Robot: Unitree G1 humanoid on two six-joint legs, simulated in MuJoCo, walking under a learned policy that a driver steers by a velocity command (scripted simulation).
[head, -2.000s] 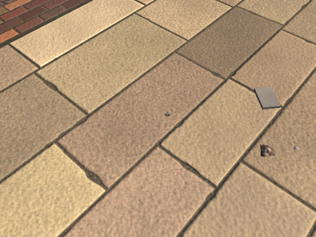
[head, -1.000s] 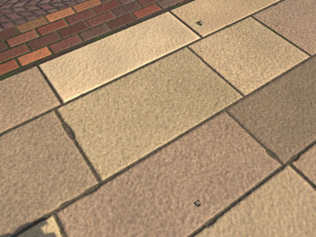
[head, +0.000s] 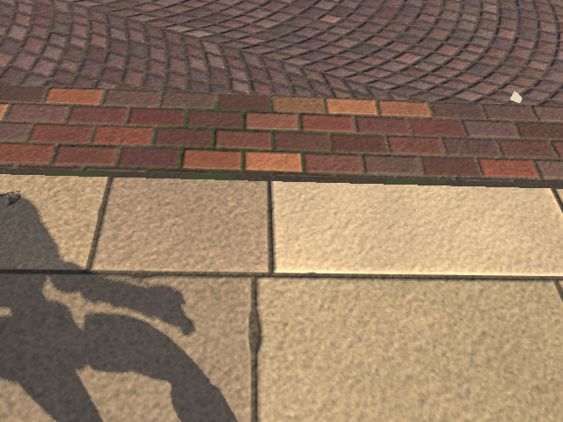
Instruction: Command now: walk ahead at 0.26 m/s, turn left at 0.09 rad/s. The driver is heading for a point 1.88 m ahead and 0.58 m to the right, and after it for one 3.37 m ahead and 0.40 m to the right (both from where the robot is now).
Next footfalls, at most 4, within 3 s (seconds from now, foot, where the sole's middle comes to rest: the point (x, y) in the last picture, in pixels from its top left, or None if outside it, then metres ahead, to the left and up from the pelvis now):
0.32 right None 0.23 -0.12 -0.78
0.72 left None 0.27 0.10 -0.78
1.12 right None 0.13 -0.12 -0.78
1.44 left None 0.25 0.09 -0.78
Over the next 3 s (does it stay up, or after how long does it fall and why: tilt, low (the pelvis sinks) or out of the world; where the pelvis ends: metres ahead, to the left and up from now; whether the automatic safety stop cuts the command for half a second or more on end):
stays up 0.73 -0.40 0.00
